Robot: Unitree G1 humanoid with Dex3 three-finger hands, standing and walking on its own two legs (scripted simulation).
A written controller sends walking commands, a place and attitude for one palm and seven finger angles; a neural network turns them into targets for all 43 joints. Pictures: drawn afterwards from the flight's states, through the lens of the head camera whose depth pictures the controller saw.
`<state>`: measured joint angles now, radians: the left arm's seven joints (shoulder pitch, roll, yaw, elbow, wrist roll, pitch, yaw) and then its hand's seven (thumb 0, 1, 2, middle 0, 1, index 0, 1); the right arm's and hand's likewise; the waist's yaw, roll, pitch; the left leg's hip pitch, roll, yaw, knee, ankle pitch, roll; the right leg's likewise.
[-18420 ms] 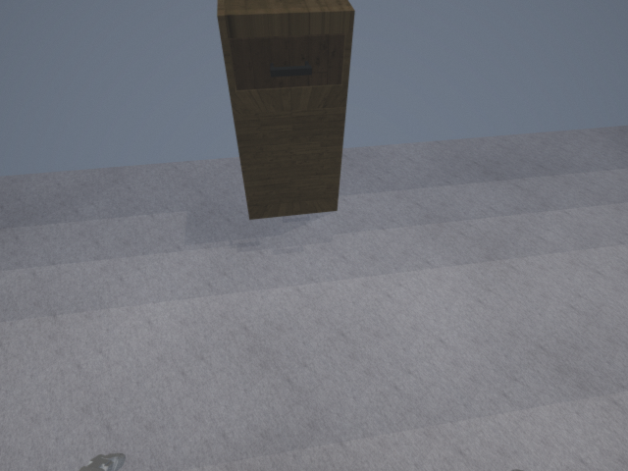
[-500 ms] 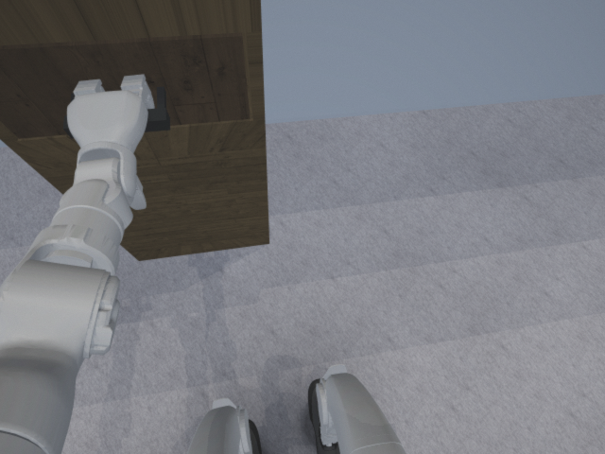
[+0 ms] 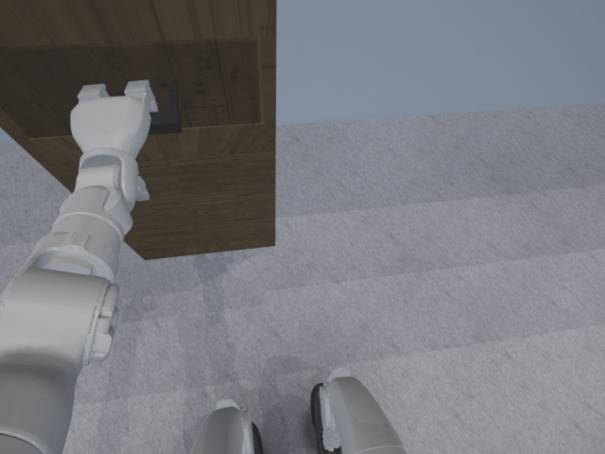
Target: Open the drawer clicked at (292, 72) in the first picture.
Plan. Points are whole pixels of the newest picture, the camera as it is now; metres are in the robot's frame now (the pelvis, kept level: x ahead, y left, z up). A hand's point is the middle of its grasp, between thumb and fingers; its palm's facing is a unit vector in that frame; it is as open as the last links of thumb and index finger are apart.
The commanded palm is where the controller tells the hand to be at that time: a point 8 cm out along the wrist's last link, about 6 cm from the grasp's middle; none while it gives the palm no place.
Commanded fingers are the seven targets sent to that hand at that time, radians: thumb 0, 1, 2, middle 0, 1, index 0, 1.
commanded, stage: close the thumb around the handle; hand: left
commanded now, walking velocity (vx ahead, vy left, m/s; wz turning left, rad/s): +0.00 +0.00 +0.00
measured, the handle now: (131, 112) +0.58 +0.17 +0.01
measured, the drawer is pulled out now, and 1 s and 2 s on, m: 0.00 0.03 0.16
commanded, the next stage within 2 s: pull the drawer open in 0.48 s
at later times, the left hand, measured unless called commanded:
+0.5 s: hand (132, 149) +0.54 +0.17 -0.01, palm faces -0.07 -0.03 -1.00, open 5.3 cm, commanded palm +0.52 +0.17 +0.04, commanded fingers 0.00 0.90 0.90 -0.40 -1.35 -0.40 -1.35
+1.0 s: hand (131, 168) +0.51 +0.17 -0.01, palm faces -0.06 -0.05 -1.00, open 5.3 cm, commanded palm +0.47 +0.17 +0.04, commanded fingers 0.00 0.90 0.90 -0.40 -1.35 -0.40 -1.35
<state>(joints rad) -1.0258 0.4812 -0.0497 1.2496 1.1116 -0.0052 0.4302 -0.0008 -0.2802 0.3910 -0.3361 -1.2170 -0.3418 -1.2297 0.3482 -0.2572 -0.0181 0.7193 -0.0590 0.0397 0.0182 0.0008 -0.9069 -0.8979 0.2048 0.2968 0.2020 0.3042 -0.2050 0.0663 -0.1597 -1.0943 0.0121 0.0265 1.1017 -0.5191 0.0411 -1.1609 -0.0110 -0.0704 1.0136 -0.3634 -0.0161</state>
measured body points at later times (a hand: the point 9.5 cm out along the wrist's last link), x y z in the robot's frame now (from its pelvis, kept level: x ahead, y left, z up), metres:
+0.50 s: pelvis +0.01 +0.00 +0.00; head +0.17 +0.00 +0.42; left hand +0.54 +0.17 +0.04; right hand -0.01 -0.27 -0.12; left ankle -0.02 +0.09 -0.65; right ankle +0.05 -0.12 -0.65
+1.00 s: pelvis +0.03 +0.00 +0.02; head +0.17 -0.01 +0.45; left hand +0.50 +0.17 +0.04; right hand +0.03 -0.26 -0.12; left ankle -0.02 +0.09 -0.65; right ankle +0.05 -0.12 -0.65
